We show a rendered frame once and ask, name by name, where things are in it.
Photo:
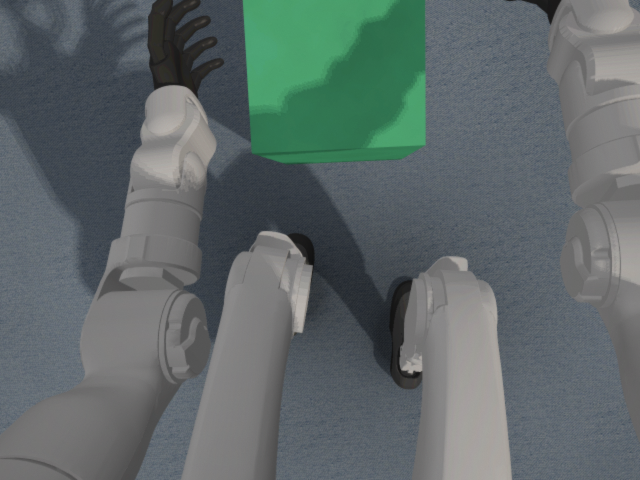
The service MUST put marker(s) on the robot left hand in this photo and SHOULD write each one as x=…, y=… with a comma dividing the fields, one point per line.
x=169, y=64

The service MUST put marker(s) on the robot right upper arm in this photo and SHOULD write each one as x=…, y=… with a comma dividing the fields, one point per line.
x=600, y=265

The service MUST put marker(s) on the robot left upper arm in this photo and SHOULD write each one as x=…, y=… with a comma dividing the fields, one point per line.
x=138, y=347

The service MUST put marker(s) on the robot right forearm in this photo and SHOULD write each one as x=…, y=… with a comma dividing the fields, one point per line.
x=595, y=60

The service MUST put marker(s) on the robot left forearm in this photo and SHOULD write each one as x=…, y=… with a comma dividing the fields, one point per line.
x=158, y=246

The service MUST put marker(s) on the robot right hand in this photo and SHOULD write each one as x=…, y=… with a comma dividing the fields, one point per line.
x=548, y=6

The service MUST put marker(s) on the left robot foot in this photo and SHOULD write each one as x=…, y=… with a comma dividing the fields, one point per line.
x=304, y=244

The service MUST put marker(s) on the carton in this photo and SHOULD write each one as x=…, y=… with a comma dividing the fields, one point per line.
x=335, y=80

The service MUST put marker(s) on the right robot thigh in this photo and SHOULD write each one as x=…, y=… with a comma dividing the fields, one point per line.
x=463, y=431

